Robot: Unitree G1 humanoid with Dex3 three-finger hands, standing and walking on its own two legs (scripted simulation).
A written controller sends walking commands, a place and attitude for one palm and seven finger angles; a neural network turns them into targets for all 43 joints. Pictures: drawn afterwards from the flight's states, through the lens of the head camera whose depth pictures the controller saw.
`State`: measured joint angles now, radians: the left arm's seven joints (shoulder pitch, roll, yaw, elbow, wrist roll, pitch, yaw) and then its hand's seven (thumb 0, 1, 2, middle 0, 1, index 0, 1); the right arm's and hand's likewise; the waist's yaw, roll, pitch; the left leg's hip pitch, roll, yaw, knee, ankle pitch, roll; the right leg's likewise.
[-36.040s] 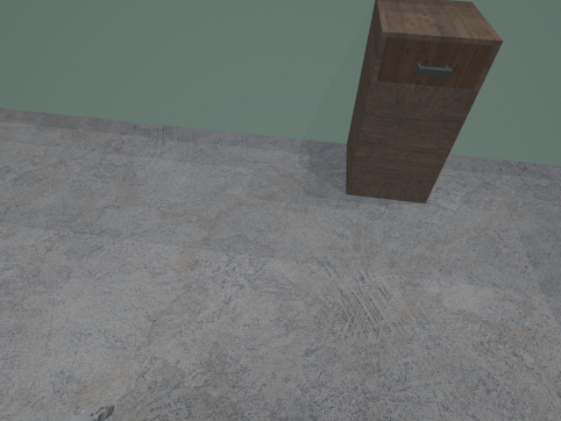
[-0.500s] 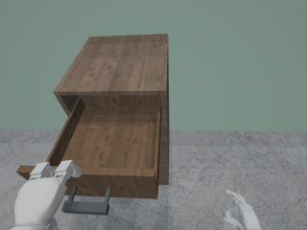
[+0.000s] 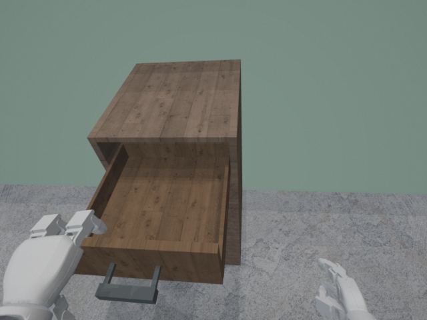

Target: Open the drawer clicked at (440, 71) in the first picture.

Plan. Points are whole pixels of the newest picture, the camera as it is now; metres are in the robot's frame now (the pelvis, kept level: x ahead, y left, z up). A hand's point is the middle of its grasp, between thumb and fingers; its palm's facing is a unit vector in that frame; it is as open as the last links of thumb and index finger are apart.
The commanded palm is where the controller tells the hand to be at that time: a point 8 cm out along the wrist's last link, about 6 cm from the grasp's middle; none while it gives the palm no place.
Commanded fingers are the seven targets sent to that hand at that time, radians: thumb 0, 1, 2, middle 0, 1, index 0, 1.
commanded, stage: draw the hand back to the body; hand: left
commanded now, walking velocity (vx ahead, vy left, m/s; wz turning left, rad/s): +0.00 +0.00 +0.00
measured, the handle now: (130, 281) +0.19 +0.22 -0.06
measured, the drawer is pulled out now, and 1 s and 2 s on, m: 0.30 0.30 0.30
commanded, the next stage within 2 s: step back with the hand held close in 1.66 s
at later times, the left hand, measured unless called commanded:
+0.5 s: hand (63, 268) +0.15 +0.26 +0.10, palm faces +0.03 -0.11 -0.99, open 13.8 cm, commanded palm +0.13 +0.26 +0.16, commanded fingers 0.00 -0.50 0.30 -0.30 -1.20 -0.30 -1.20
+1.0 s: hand (74, 234) +0.18 +0.23 +0.16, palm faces +0.37 -0.85 -0.38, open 12.6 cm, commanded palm +0.13 +0.27 +0.17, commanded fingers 0.00 0.13 0.57 -0.25 -0.80 -0.25 -0.80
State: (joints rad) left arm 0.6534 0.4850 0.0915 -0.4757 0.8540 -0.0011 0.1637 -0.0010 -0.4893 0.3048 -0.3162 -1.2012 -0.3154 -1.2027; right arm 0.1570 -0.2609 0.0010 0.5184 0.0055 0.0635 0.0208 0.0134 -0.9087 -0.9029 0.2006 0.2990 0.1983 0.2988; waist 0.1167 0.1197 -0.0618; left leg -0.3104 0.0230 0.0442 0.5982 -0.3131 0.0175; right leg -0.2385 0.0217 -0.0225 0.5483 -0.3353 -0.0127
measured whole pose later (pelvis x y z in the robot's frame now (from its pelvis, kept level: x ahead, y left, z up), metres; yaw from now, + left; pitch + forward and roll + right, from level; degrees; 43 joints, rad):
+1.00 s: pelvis +0.00 +0.00 +0.01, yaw +1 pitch -4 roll -1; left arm 0.56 0.32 0.22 -0.51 -0.04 -0.10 0.12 -0.01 -0.19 0.44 -0.29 -1.00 -0.29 -1.00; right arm 0.21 -0.21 0.04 0.60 0.00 -0.13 -0.07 0.01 -0.91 -0.90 0.20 0.30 0.20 0.30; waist 0.05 0.06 0.01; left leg -0.13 0.01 0.03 0.45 -0.25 0.02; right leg -0.04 0.01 -0.03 0.37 -0.27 -0.01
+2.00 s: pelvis -0.01 +0.00 +0.01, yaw -2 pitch +1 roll -1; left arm 0.60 0.35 0.33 -0.50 -0.04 -0.16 0.09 0.01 0.89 0.90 -0.21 -0.30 -0.21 -0.30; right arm 0.15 -0.24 -0.01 0.56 0.02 -0.03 -0.04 0.01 -0.91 -0.90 0.20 0.30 0.20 0.30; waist 0.02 0.06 0.05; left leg -0.24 0.03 0.07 0.42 -0.21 0.02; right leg -0.16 0.03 0.00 0.34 -0.20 0.00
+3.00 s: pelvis -0.18 -0.02 +0.00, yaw -2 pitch +1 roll +1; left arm 0.66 0.40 0.36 -0.66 -0.05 -0.22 0.13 0.01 0.89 0.90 -0.21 -0.30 -0.21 -0.30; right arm 0.13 -0.18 -0.03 0.60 0.01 -0.08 -0.02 0.01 -0.91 -0.90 0.20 0.30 0.20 0.30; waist 0.00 0.00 0.05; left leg -0.49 0.01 -0.04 0.91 -0.42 -0.03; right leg -0.38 0.02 -0.09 0.53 -0.17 -0.08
